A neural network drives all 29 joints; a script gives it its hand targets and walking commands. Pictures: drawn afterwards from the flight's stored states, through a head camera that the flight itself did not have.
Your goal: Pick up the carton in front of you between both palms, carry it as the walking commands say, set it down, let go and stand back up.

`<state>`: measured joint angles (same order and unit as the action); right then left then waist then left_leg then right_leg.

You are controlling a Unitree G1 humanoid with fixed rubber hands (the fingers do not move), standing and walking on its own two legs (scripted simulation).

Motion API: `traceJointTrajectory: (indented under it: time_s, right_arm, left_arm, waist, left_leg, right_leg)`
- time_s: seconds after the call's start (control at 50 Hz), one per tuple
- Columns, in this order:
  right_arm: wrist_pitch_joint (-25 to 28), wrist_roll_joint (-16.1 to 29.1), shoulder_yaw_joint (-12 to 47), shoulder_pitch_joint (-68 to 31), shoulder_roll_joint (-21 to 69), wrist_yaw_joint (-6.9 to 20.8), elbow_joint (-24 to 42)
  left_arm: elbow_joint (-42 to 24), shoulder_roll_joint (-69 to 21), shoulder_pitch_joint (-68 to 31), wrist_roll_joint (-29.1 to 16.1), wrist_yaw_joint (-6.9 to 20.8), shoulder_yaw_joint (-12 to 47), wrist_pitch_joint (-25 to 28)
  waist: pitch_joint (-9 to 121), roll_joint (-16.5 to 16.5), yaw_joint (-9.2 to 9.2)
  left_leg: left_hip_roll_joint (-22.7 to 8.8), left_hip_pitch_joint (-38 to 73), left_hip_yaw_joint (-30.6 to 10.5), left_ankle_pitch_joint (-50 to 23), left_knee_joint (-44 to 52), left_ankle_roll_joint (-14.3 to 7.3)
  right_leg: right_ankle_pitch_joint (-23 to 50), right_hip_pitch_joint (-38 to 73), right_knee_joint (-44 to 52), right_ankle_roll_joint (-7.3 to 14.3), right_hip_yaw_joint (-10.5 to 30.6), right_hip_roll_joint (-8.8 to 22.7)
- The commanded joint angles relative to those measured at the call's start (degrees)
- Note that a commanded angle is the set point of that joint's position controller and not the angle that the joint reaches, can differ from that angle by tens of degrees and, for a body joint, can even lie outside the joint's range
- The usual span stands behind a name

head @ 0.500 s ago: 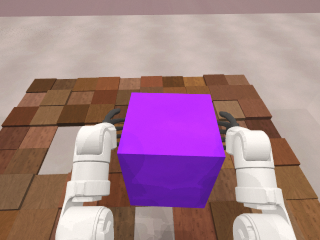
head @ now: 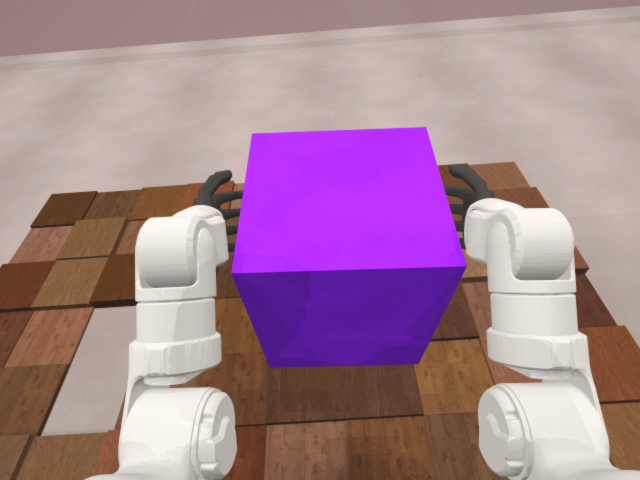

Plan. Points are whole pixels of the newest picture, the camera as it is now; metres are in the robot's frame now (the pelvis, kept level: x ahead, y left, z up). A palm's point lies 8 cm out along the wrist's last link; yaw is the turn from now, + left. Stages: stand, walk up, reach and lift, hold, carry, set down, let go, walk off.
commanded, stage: carry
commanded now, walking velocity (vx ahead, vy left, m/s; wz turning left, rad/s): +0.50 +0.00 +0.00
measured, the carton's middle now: (341, 257) +0.39 -0.01 +0.09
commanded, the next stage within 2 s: none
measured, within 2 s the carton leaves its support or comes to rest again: neither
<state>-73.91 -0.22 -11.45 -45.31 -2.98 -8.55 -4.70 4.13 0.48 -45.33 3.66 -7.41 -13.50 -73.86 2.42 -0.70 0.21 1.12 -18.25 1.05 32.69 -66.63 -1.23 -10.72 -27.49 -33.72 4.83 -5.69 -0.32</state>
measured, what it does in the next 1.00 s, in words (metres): walks ahead: left foot, then right foot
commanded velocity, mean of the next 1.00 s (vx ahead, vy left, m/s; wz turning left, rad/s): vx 0.50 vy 0.00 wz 0.00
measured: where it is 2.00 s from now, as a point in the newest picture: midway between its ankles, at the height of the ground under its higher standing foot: (332, 229)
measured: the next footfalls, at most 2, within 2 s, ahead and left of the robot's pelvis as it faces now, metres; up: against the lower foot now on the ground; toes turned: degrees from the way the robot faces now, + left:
left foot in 0.40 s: +0.44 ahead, +0.09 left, +0.01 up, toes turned +4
right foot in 0.80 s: +0.63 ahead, -0.11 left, +0.02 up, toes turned -6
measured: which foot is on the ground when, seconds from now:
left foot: up 0.00-0.38, down 0.40-0.82, up 0.84-1.00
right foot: down 0.00-0.44, up 0.46-0.78, down 0.80-1.00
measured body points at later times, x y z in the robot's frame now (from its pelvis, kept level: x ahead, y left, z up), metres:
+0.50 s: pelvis +0.30 +0.02 +0.00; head +0.35 +0.02 +0.45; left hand +0.69 +0.16 +0.08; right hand +0.67 -0.15 +0.09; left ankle +0.40 +0.09 -0.72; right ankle +0.14 -0.07 -0.63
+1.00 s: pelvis +0.59 -0.03 +0.03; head +0.59 -0.04 +0.48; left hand +0.96 +0.14 +0.20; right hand +0.98 -0.17 +0.20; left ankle +0.59 +0.10 -0.63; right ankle +0.59 -0.11 -0.71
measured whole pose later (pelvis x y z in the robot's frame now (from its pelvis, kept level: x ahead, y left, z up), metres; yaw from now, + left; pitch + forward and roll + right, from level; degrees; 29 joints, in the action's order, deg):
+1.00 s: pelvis +0.59 -0.03 +0.03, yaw -1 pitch +4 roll +1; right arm -77.2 -3.0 -14.0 -47.7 -1.7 -8.1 -8.5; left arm 7.3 0.9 -45.4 3.2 -7.7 -13.1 -76.1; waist 4.8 -0.6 -3.5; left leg -1.1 -34.8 1.7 22.5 -63.4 -1.6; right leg -18.6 -18.2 -28.4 4.3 -5.7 -0.2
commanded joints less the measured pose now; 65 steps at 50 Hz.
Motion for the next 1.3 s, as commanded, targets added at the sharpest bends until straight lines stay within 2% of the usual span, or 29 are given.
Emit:
traceJointTrajectory:
  time_s: [0.0, 0.1, 0.2, 0.3, 0.34, 0.36, 0.38, 0.4, 0.42, 0.44, 0.48, 0.56, 0.62, 0.72, 0.78, 0.8, 0.82, 0.84, 0.88, 0.94, 1.02, 1.12, 1.16, 1.18, 1.2, 1.22, 1.24, 1.26, 1.28]
  right_arm:
    - [-0.8, 23.6, 33.0, -44.9, 61.8, 12.3, 6.8]
    - [-0.4, 21.3, 32.1, -43.9, 65.0, 10.9, 7.7]
    - [0.7, 16.6, 31.9, -35.3, 65.3, 11.5, 1.3]
    - [3.9, 16.8, 33.8, -33.8, 68.4, 13.9, -1.5]
    - [4.9, 17.5, 34.4, -33.5, 68.6, 14.3, -0.9]
    - [5.4, 17.6, 34.5, -32.6, 68.3, 14.4, -0.7]
    - [5.9, 17.8, 34.3, -31.6, 67.9, 14.4, -0.3]
    - [6.7, 17.1, 34.1, -31.4, 66.1, 14.2, 0.8]
    - [7.1, 17.5, 34.2, -29.1, 66.7, 14.0, -0.3]
    - [7.2, 18.6, 34.7, -28.6, 66.3, 14.0, 2.2]
    - [7.7, 22.0, 37.8, -33.3, 68.9, 14.4, 8.5]
    - [7.6, 26.0, 41.1, -37.5, 69.1, 14.7, 15.8]
    - [6.7, 26.8, 41.8, -36.3, 66.8, 15.3, 16.5]
    - [4.4, 26.7, 40.8, -37.0, 60.8, 15.6, 15.0]
    - [2.1, 25.0, 38.6, -35.9, 57.5, 15.2, 10.3]
    - [1.4, 24.6, 37.8, -37.2, 56.8, 15.1, 9.0]
    - [0.4, 24.2, 36.3, -38.3, 57.8, 15.1, 8.0]
    - [-0.3, 23.4, 35.1, -40.7, 57.5, 14.8, 6.2]
    - [-1.2, 22.1, 32.4, -40.3, 58.2, 14.2, 2.8]
    - [-1.8, 19.5, 28.8, -39.8, 60.0, 13.1, -0.6]
    - [-2.0, 17.3, 26.4, -40.7, 62.0, 11.9, -1.7]
    - [-2.9, 15.2, 25.6, -35.9, 63.4, 12.1, -1.3]
    - [-3.3, 14.8, 26.0, -33.2, 64.2, 12.8, 0.2]
    - [-3.3, 14.6, 26.2, -31.2, 64.6, 13.2, 0.9]
    - [-3.2, 14.7, 26.6, -28.2, 64.9, 13.7, 1.4]
    - [-2.9, 14.8, 27.1, -26.2, 65.7, 14.4, 2.8]
    - [-2.4, 13.8, 27.8, -25.9, 64.4, 14.5, 3.8]
    - [-2.0, 14.1, 28.8, -22.6, 65.9, 14.8, 4.9]
    - [-1.7, 14.7, 30.4, -19.4, 67.7, 15.1, 9.0]
  left_arm:
    - [-6.5, -55.7, -42.5, -25.9, 12.9, 32.3, -1.1]
    - [-11.1, -61.2, -47.0, -28.1, 13.7, 33.5, -1.1]
    - [-4.2, -63.4, -39.9, -26.0, 15.1, 34.9, 0.3]
    - [-0.8, -66.7, -37.4, -25.5, 16.6, 37.0, 4.1]
    - [-1.6, -67.2, -37.1, -25.9, 16.4, 38.0, 5.3]
    - [-2.0, -67.4, -36.9, -26.1, 16.2, 38.6, 5.8]
    - [-2.6, -67.3, -37.0, -26.2, 16.1, 39.3, 6.3]
    - [-4.6, -68.1, -38.3, -26.7, 16.0, 39.9, 6.3]
    - [-4.7, -67.4, -37.5, -26.8, 15.9, 40.1, 6.3]
    - [-4.8, -67.8, -37.0, -27.0, 15.5, 39.7, 6.5]
    - [-7.0, -66.7, -36.0, -26.0, 14.1, 39.4, 7.1]
    - [-9.8, -64.3, -31.6, -23.1, 11.8, 39.4, 7.1]
    - [-11.2, -61.0, -29.7, -20.7, 10.7, 39.3, 7.0]
    - [-12.5, -54.9, -32.6, -20.3, 10.3, 39.0, 4.8]
    - [-8.2, -51.7, -32.5, -20.8, 11.1, 36.7, 2.2]
    - [-6.3, -50.9, -31.9, -20.8, 11.5, 35.8, 1.5]
    - [-4.4, -49.6, -33.1, -20.3, 11.7, 35.0, 1.1]
    - [-4.1, -50.8, -34.9, -21.4, 12.1, 34.6, 0.3]
    - [-4.3, -54.0, -39.3, -24.5, 13.0, 34.5, -0.7]
    - [-3.6, -58.9, -44.9, -27.6, 14.1, 33.8, -1.2]
    - [-2.7, -62.6, -47.6, -29.2, 15.0, 32.0, -1.4]
    - [-3.6, -63.8, -42.3, -27.2, 15.2, 30.6, -2.3]
    - [-4.9, -64.4, -38.7, -25.8, 15.2, 30.9, -2.7]
    - [-5.6, -64.7, -36.5, -25.0, 15.1, 31.3, -2.8]
    - [-6.3, -65.0, -34.1, -23.9, 15.1, 31.8, -2.9]
    - [-7.3, -64.3, -32.3, -22.9, 15.1, 32.4, -2.8]
    - [-8.5, -67.1, -31.7, -22.8, 15.3, 33.5, -3.1]
    - [-10.3, -65.8, -29.8, -21.9, 15.3, 33.8, -3.0]
    - [-12.5, -66.7, -26.1, -20.9, 14.9, 35.6, -2.4]
  waist:
    - [27.3, 8.2, -2.56]
    - [28.3, 7.5, -2.79]
    - [24.8, 6.2, -3.54]
    - [20.3, 7.7, -4.92]
    - [20.4, 8.9, -3.18]
    - [22.9, 9.2, -0.95]
    - [27.7, 6.5, 2.07]
    - [36.3, -4.7, 3.92]
    - [40.5, -16.9, 4.50]
    - [39.7, -15.3, 4.90]
    - [32.5, -2.8, 4.09]
    - [30.6, -4.2, 3.00]
    - [29.6, -6.2, 3.62]
    - [25.1, -8.2, 3.58]
    - [28.0, -3.1, -1.45]
    - [30.6, 2.7, -3.96]
    - [28.6, 19.5, -4.06]
    - [27.3, 15.7, -3.55]
    - [23.6, 4.1, -3.78]
    - [22.9, 6.3, -3.45]
    - [21.0, 7.2, -3.93]
    - [18.6, 9.6, -4.29]
    - [18.4, 10.1, -2.28]
    - [20.4, 9.5, 0.25]
    - [25.1, 6.6, 2.20]
    - [28.7, 2.2, 3.64]
    - [35.6, -14.9, 1.76]
    - [33.8, -17.3, 2.29]
    - [30.5, -11.4, 1.91]
  left_leg:
    - [-2.0, -25.9, -1.3, -4.5, -4.2, 0.2]
    - [-4.2, -25.3, -0.3, -14.1, 2.2, 1.0]
    - [-4.4, -29.0, 2.2, -21.6, 15.7, 1.6]
    - [-0.5, -22.3, 7.8, -31.4, 31.5, -1.1]
    - [1.1, -12.7, 9.4, -32.6, 38.3, -3.1]
    - [2.3, -3.2, 10.3, -34.0, 41.0, -3.6]
    - [0.8, 12.1, 9.3, -32.2, 42.0, -4.0]
    - [-13.3, 33.7, -9.5, -39.1, 34.6, -11.3]
    - [-21.4, 45.1, -27.3, -43.9, 38.2, -17.2]
    - [-21.7, 47.5, -30.2, -37.4, 40.5, -19.1]
    - [-19.1, 38.3, -23.4, -39.1, 41.3, -14.8]
    - [-15.9, 28.2, -15.3, -31.0, 45.1, -11.8]
    - [-15.3, 25.7, -10.8, -30.2, 46.3, -11.9]
    - [-12.5, 18.9, -3.7, -31.2, 45.1, -8.3]
    - [-9.4, 9.1, 3.3, -35.5, 29.0, -4.5]
    - [-6.5, -3.5, 5.1, -27.8, 18.1, -2.2]
    - [1.8, -21.7, 4.5, -6.1, 4.3, 0.0]
    - [-0.3, -26.7, -1.3, -0.9, -5.2, -1.2]
    - [-3.1, -29.0, -2.5, -4.9, -4.8, -1.6]
    - [-3.5, -26.6, -0.7, -10.1, 2.2, -0.4]
    - [-4.0, -27.1, 1.2, -17.0, 12.4, 0.9]
    - [-2.3, -18.5, 6.1, -25.9, 29.5, -0.6]
    - [-0.7, -10.6, 8.4, -28.7, 36.5, -1.4]
    - [0.7, -2.6, 10.6, -31.0, 40.1, -1.6]
    - [1.5, 11.9, 12.4, -29.3, 42.2, -1.5]
    - [-5.6, 25.8, 3.1, -24.3, 39.9, -1.9]
    - [-22.0, 41.6, -24.1, -32.0, 39.9, -10.7]
    - [-23.3, 43.3, -34.2, -28.0, 46.7, -14.3]
    - [-22.1, 39.9, -29.0, -31.6, 46.6, -13.3]
  right_leg:
    - [18.7, 41.0, 10.0, 6.7, 29.1, 18.5]
    - [25.1, 37.2, 10.5, 6.8, 17.1, 14.4]
    - [31.9, 39.9, 10.8, 6.5, 13.4, 12.5]
    - [42.2, 40.6, 9.2, 4.2, 7.8, 9.7]
    - [49.1, 38.3, 6.1, 2.4, 5.5, 9.5]
    - [51.6, 36.0, 0.6, 0.8, 3.6, 9.3]
    - [42.8, 28.6, -8.5, -1.4, 0.7, 8.1]
    - [24.5, 10.2, -24.7, -4.5, 1.7, 5.4]
    - [-17.9, -5.5, -38.9, -5.6, 3.8, -4.0]
    - [-21.9, -14.7, -47.5, -5.3, 6.9, -3.7]
    - [-17.0, -18.0, -42.8, -3.8, 8.1, 0.9]
    - [-14.7, -12.5, -28.3, -4.6, 5.5, 2.0]
    - [-13.6, -10.5, -17.3, -5.3, 3.5, 2.3]
    - [-2.6, 1.0, -1.8, -4.2, -2.5, -0.6]
    - [-1.9, 24.7, 7.0, -2.0, -5.4, -1.6]
    - [-9.4, 36.2, 8.8, 0.8, 9.6, 6.9]
    - [-4.5, 42.8, 14.2, 8.5, 36.3, 19.4]
    - [-1.3, 42.8, 12.4, 11.4, 37.8, 21.4]
    - [7.5, 37.7, 10.6, 9.6, 28.3, 18.2]
    - [10.4, 33.4, 12.4, 6.5, 20.4, 15.2]
    - [10.0, 32.3, 14.7, 7.1, 15.5, 14.1]
    - [20.6, 31.2, 13.0, 3.5, 7.8, 12.0]
    - [29.4, 30.7, 11.0, 1.2, 5.3, 12.1]
    - [36.7, 29.9, 5.7, -0.5, 2.3, 11.2]
    - [34.9, 25.3, -3.8, -3.0, -1.3, 9.1]
    - [18.7, 14.2, -15.0, -4.6, -0.7, 7.8]
    - [-10.9, -2.1, -28.6, -7.1, 1.7, 1.8]
    - [-20.0, -13.1, -38.4, -7.1, 4.0, -1.9]
    - [-17.8, -15.4, -40.0, -6.1, 6.3, 1.0]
